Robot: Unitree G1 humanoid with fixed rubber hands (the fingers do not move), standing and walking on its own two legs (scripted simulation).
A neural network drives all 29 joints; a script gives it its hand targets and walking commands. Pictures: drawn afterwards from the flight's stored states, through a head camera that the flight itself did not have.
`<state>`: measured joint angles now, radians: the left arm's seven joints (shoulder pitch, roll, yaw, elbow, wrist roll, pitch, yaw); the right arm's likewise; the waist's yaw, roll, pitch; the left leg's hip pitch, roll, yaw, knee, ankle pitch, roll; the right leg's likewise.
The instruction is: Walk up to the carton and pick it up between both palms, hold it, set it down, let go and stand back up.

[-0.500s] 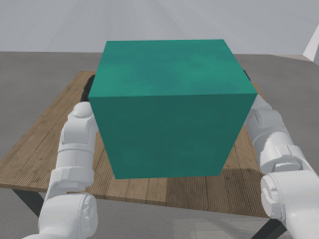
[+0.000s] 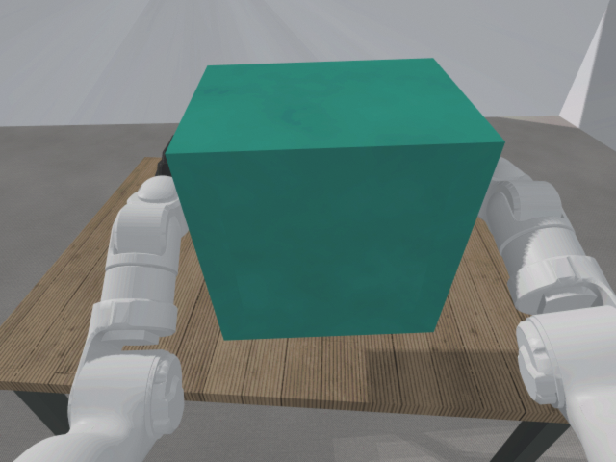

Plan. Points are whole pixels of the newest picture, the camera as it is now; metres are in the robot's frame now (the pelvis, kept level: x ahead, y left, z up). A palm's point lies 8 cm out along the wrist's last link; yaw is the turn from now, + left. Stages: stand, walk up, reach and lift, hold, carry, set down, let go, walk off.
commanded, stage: reach and lift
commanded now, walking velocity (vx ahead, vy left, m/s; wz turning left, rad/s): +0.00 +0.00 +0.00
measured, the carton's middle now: (324, 204) +0.39 +0.00 +0.20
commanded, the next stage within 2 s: hold in 1.24 s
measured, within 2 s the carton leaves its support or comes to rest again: neither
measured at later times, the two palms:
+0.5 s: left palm (177, 168) +0.37 +0.18 +0.26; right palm (503, 147) +0.38 -0.20 +0.29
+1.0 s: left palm (170, 160) +0.38 +0.18 +0.27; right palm (502, 135) +0.38 -0.19 +0.30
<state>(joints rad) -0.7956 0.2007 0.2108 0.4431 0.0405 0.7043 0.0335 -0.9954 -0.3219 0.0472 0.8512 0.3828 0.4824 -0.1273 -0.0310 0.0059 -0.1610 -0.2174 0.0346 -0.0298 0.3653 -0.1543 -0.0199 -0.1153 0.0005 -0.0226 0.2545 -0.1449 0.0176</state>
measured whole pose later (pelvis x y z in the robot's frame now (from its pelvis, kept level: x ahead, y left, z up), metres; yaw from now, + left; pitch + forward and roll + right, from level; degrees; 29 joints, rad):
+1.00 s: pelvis +0.00 +0.00 +0.00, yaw -1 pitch +1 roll -2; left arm -0.89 0.22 0.22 0.43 0.01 0.85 0.03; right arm -1.11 -0.38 0.07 0.84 0.48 0.66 -0.18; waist -0.04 0.02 -0.22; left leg -0.25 0.04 -0.05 0.39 -0.16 -0.02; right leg -0.14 0.02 0.01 0.24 -0.13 0.02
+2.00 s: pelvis -0.01 -0.01 +0.00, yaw -1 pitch +2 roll -2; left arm -0.97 0.24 0.23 0.48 0.01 0.93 0.01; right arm -1.19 -0.41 0.08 0.87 0.50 0.75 -0.19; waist -0.03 0.02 -0.25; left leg -0.29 0.05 -0.06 0.40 -0.15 -0.04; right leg -0.18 0.04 0.04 0.26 -0.12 0.00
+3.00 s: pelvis -0.02 -0.01 +0.00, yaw -1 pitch +2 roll -2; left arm -1.10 0.27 0.26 0.63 0.00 0.92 0.01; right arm -1.27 -0.40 0.06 0.97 0.45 0.78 -0.17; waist 0.00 0.04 -0.29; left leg -0.30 0.04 -0.08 0.39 -0.14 -0.04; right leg -0.20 0.05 0.05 0.28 -0.13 0.00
